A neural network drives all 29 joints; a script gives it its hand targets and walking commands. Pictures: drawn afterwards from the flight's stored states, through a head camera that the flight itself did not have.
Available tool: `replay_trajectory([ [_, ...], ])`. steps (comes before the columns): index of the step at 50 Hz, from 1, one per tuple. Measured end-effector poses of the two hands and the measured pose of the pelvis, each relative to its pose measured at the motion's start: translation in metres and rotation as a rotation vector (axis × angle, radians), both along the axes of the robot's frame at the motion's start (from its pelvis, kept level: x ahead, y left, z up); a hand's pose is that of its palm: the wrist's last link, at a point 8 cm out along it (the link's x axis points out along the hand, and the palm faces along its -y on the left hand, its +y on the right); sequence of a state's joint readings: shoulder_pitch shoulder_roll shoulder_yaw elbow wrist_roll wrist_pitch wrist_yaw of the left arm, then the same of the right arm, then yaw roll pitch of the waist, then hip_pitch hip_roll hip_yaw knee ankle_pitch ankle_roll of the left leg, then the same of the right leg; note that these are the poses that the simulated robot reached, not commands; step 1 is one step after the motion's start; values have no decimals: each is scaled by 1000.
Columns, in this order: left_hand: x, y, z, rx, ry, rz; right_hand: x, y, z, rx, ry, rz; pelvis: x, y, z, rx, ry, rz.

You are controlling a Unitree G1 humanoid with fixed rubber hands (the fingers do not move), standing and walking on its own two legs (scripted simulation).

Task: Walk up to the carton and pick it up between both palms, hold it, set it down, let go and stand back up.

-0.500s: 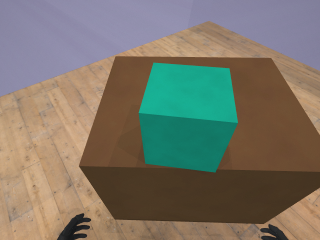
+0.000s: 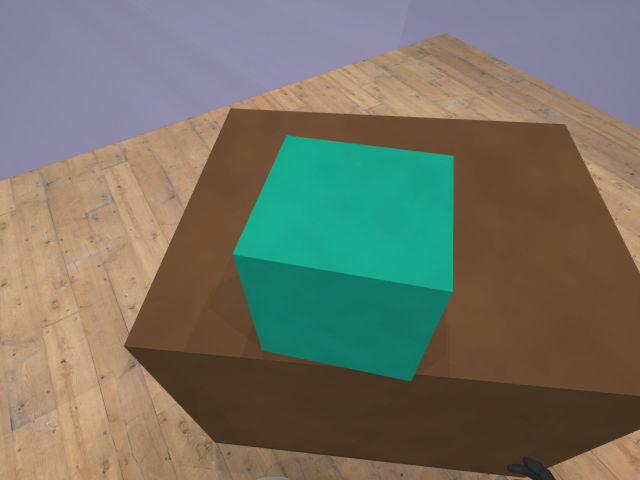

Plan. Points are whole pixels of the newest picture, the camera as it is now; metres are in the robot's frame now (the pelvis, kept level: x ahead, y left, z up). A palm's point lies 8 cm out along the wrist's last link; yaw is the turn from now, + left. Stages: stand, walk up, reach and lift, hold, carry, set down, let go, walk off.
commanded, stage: walk up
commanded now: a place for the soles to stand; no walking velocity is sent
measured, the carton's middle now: (350, 261) +0.41 +0.01 +0.02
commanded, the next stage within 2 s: reach and lift in 1.48 s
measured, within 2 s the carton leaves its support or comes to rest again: neither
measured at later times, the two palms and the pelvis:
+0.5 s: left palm out of the picture +0.11 +0.27 -0.08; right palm (550, 473) +0.17 -0.25 -0.08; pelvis +0.02 -0.01 +0.01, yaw +5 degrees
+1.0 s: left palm out of the picture +0.05 +0.29 -0.10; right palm out of the picture +0.16 -0.23 -0.08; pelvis +0.02 +0.01 +0.00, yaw +9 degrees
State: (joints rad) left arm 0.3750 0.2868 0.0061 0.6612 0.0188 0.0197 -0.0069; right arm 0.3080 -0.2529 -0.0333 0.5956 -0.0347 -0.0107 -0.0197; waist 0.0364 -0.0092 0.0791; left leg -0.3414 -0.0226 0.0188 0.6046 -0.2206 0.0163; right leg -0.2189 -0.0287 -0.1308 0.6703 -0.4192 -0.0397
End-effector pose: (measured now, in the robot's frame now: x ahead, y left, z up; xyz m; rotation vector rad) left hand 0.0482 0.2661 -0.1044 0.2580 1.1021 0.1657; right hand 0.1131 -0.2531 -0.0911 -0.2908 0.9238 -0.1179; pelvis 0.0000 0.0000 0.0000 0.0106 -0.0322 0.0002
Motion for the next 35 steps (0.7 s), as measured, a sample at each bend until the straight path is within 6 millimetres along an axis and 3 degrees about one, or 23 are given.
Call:
replay_trajectory([
  [9, 51, -18, 10, -25, -116, -21, 48, -1, 13, 19, -54, 33, 16, -9, 5, -6, 17, 34],
  [15, 67, -12, 22, 1, -161, -27, 61, -2, 15, 22, -64, 54, 19, -9, 7, -9, 11, 49],
  [22, 63, -3, 25, 10, -172, 4, 60, 3, 11, 25, -39, 65, 18, -7, 7, -13, 4, 75],
  [35, 32, 9, 12, -9, -128, 69, 52, 12, 12, 3, -12, 88, 14, 2, 6, -22, 1, 121],
])
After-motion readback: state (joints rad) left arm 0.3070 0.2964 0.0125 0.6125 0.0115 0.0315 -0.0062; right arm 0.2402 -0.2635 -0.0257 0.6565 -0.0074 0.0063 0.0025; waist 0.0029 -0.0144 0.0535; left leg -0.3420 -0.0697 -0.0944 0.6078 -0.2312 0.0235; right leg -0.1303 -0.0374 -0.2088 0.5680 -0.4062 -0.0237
